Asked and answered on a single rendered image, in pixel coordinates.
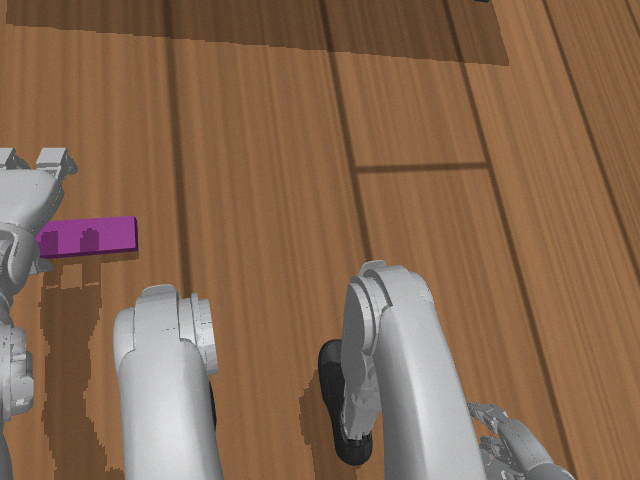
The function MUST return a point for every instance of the right robot foot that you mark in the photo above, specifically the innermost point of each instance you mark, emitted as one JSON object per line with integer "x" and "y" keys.
{"x": 332, "y": 384}

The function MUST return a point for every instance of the left robot hand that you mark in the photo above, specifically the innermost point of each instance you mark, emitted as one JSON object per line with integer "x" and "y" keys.
{"x": 29, "y": 198}

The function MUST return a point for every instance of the right robot hand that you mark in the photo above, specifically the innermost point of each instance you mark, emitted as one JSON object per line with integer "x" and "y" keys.
{"x": 517, "y": 449}

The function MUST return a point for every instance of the small box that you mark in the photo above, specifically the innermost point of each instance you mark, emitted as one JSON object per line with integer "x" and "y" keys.
{"x": 83, "y": 237}

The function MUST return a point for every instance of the right robot arm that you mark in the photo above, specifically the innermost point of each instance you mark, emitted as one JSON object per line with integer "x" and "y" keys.
{"x": 548, "y": 471}

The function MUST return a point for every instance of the left robot arm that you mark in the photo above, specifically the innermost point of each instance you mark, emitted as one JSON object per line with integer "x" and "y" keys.
{"x": 17, "y": 250}

